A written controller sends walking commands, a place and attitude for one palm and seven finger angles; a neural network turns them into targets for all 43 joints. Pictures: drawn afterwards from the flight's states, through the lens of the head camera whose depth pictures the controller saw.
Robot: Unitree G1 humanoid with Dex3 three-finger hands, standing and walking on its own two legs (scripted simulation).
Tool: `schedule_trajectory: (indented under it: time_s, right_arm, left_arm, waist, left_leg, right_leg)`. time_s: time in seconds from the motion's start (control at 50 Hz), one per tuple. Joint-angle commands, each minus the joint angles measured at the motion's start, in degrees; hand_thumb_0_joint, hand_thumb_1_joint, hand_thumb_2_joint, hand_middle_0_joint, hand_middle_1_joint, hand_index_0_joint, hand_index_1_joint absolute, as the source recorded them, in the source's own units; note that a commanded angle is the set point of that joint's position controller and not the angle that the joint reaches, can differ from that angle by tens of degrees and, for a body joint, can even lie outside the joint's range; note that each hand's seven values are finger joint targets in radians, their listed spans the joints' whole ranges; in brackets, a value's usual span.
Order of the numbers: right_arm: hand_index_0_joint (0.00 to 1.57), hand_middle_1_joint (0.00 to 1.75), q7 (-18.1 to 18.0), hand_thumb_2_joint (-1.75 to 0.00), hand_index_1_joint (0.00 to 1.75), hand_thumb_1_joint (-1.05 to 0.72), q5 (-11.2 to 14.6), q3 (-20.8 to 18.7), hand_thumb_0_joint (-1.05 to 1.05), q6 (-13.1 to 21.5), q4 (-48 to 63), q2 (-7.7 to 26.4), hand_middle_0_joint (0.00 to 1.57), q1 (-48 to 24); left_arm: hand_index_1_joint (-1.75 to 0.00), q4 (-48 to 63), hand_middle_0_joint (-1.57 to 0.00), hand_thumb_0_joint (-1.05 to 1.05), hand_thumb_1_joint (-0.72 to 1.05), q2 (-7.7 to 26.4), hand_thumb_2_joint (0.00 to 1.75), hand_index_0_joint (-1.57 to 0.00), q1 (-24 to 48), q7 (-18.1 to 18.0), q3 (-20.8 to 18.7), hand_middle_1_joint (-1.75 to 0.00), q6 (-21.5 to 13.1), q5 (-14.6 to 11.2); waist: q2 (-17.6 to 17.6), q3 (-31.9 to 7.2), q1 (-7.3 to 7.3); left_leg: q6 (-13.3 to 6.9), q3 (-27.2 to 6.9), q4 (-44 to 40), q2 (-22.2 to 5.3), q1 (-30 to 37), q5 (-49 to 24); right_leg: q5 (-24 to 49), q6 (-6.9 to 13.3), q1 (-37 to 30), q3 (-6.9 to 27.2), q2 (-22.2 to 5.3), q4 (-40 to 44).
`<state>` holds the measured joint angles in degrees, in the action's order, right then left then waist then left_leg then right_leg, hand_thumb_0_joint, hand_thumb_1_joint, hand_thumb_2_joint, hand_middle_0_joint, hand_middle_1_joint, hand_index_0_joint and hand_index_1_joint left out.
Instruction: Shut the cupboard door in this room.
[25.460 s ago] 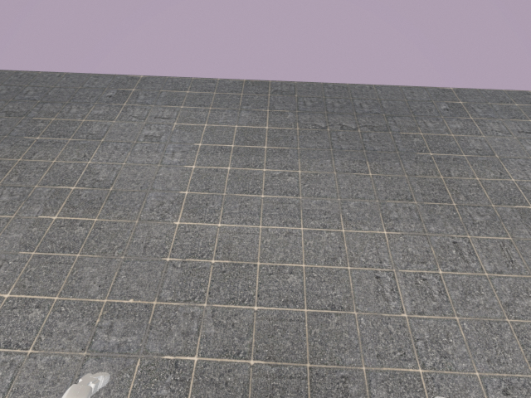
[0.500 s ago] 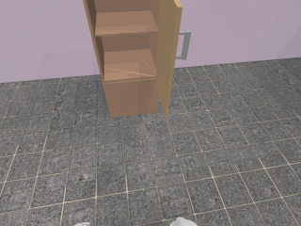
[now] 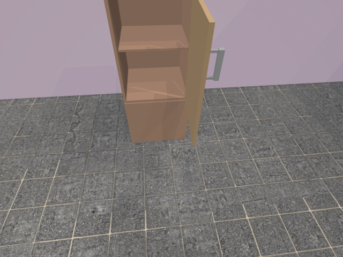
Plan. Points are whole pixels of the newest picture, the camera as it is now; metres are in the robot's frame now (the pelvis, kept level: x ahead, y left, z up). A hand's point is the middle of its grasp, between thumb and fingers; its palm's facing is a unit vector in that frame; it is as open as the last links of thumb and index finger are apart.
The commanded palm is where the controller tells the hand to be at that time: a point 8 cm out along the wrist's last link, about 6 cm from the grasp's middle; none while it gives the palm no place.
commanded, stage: stand and wait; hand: left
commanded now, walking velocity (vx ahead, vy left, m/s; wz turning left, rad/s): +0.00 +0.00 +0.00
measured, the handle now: (213, 65) +0.76 -0.09 +0.08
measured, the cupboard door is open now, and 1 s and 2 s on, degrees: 87 87 87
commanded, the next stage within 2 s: turn or walk to find it in 0.92 s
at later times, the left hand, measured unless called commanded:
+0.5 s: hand out of the picture +0.00 +0.19 -0.17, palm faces +0.03 -0.98 -0.17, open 7.4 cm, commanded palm none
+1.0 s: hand out of the picture +0.03 +0.20 -0.17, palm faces +0.01 -0.98 -0.18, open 7.3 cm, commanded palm none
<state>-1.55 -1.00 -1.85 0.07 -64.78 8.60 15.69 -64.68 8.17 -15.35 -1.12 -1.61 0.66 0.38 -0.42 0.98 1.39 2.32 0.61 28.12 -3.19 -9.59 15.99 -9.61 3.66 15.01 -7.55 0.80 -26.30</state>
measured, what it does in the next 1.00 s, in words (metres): shifts its weight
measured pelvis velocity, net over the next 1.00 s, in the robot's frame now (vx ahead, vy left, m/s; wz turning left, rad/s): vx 0.04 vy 0.03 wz -0.02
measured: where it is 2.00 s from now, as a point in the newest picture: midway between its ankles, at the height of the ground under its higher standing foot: outside the picture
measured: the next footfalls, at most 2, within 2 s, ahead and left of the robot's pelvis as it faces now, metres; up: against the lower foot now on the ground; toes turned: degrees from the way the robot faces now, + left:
right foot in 1.76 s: +0.07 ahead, -0.11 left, +0.00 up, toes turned +16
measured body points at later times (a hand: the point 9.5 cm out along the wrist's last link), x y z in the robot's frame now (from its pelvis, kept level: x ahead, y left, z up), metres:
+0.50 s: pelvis +0.02 +0.03 +0.01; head +0.03 +0.02 +0.46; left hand +0.00 +0.24 -0.15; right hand -0.02 -0.16 -0.16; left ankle -0.01 +0.14 -0.74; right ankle +0.06 -0.08 -0.74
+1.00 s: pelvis +0.04 +0.03 +0.00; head +0.05 +0.03 +0.45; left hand +0.03 +0.25 -0.16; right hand +0.02 -0.18 -0.16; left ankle -0.01 +0.14 -0.74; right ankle +0.06 -0.08 -0.74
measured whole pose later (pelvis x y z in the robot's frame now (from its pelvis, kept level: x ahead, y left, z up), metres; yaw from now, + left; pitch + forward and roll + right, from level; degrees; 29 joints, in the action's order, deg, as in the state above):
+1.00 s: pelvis +0.04 +0.03 +0.00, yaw -1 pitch -2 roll +0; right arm -2.1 -0.3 -0.7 1.6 -66.1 7.0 16.9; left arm -65.9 7.7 -16.1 -2.1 0.3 -0.6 0.4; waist -0.3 2.1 0.2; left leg -0.4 3.1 22.7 -0.2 -3.6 17.4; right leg -11.9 0.4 11.7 -4.8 -1.7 -25.4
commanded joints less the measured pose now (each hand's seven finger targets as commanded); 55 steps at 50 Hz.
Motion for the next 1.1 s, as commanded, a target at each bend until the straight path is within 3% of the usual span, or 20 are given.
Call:
schedule_trajectory:
  time_s: [0.0, 0.06, 0.22, 0.56, 0.64, 0.88, 0.92, 0.96, 1.08]
  right_arm:
    - [0.2, 0.3, -0.32, -0.9, 0.3, -0.9, 0.02, 0.29, 0.0, 0.88, 1.33, 3.57, 0.2, 2.4]
    - [0.2, 0.3, -0.53, -0.9, 0.3, -0.9, 0.24, 0.65, 0.0, 1.0, 1.06, 2.83, 0.2, 3.89]
    - [0.2, 0.3, -0.56, -0.9, 0.3, -0.9, 0.32, 0.57, 0.0, 0.65, 0.46, 2.57, 0.2, 6.53]
    - [0.2, 0.3, -1.0, -0.9, 0.3, -0.9, 0.61, 0.82, 0.0, 2.11, -1.09, 1.66, 0.2, 7.88]
    - [0.2, 0.3, -1.03, -0.9, 0.3, -0.9, 0.6, 0.87, 0.0, 1.98, -1.18, 1.72, 0.2, 7.64]
    - [0.2, 0.3, -1.24, -0.9, 0.3, -0.9, 0.62, 0.47, 0.0, 2.23, -0.74, 3.46, 0.2, 6.34]
    - [0.2, 0.3, -1.11, -0.9, 0.3, -0.9, 0.67, 0.43, 0.0, 2.04, -0.62, 3.49, 0.2, 6.12]
    - [0.2, 0.3, -0.99, -0.9, 0.3, -0.9, 0.59, 0.58, 0.0, 1.72, -0.54, 2.63, 0.2, 6.0]
    - [0.2, 0.3, -0.63, -0.9, 0.3, -0.9, 0.52, -0.23, 0.0, 0.52, 1.26, 4.23, 0.2, 3.73]
  left_arm:
    - [-0.3, 1.79, -0.2, 0.0, 0.9, 5.19, 0.9, -0.2, -2.59, -0.38, -0.65, -0.3, -1.02, 0.15]
    - [-0.3, 0.62, -0.2, 0.0, 0.9, 4.98, 0.9, -0.2, -4.28, -0.48, -0.06, -0.3, -1.45, -0.08]
    - [-0.3, -0.04, -0.2, 0.0, 0.9, 3.85, 0.9, -0.2, -5.7, -0.83, 0.4, -0.3, -1.47, 0.06]
    - [-0.3, -0.2, -0.2, 0.0, 0.9, 2.85, 0.9, -0.2, -6.36, -1.4, 0.81, -0.3, -1.86, -0.07]
    - [-0.3, -0.36, -0.2, 0.0, 0.9, 3.07, 0.9, -0.2, -5.98, -1.44, 0.93, -0.3, -1.74, -0.05]
    - [-0.3, 0.09, -0.2, 0.0, 0.9, 4.58, 0.9, -0.2, -5.28, -1.39, 0.79, -0.3, -2.13, -0.03]
    - [-0.3, 0.17, -0.2, 0.0, 0.9, 4.72, 0.9, -0.2, -4.9, -1.41, 0.79, -0.3, -2.16, -0.02]
    - [-0.3, 0.47, -0.2, 0.0, 0.9, 4.43, 0.9, -0.2, -4.74, -1.54, 0.66, -0.3, -1.86, -0.1]
    - [-0.3, 2.44, -0.2, 0.0, 0.9, 6.21, 0.9, -0.2, -3.06, -1.56, -0.52, -0.3, -0.91, 0.06]
  waist:
    - [-4.9, 5.88, 0.48]
    - [-3.92, 5.09, 0.03]
    - [0.83, 5.86, -0.78]
    - [0.13, 3.34, -0.68]
    - [-0.46, 4.99, -0.75]
    - [-0.38, 2.79, -1.06]
    - [0.8, 3.73, -1.13]
    - [0.06, 3.34, -1.23]
    - [-1.35, 3.57, -0.77]
  left_leg:
    - [-2.88, -4.77, -12.92, -4.09, -8.21, 6.71]
    - [-2.5, -2.76, -11.76, -3.1, -5.1, 2.37]
    - [-2.99, -2.43, -11.23, -2.47, -3.94, 3.28]
    - [-3.54, -2.18, -11.03, -3.81, -1.88, -7.99]
    - [-3.43, -2.14, -11.14, -3.74, -2.24, -7.55]
    - [-3.55, -1.64, -9.75, -3.79, 1.58, -13.4]
    - [-3.48, -1.94, -9.74, -3.65, 0.68, -12.26]
    - [-3.28, -2.09, -8.91, -3.46, -0.09, -13.2]
    - [-3.68, -4.13, -5.81, -3.53, -4.72, -11.99]
  right_leg:
    - [-6.95, -3.36, -3.14, 9.33, -7.02, 9.01]
    - [-4.7, -3.18, -3.74, 9.6, -7.77, 9.84]
    - [-8.51, -3.41, -1.34, 9.85, -7.76, 10.55]
    - [6.68, -2.98, -5.22, 8.11, -7.86, 4.28]
    - [6.0, -3.04, -4.44, 8.27, -7.74, 4.34]
    - [11.02, -2.68, -5.83, 8.25, -8.21, 4.05]
    - [10.17, -2.77, -5.68, 7.96, -8.28, 4.01]
    - [10.43, -3.05, -6.21, 7.36, -8.71, 2.79]
    - [7.01, -3.48, -5.1, 5.33, -9.61, -0.98]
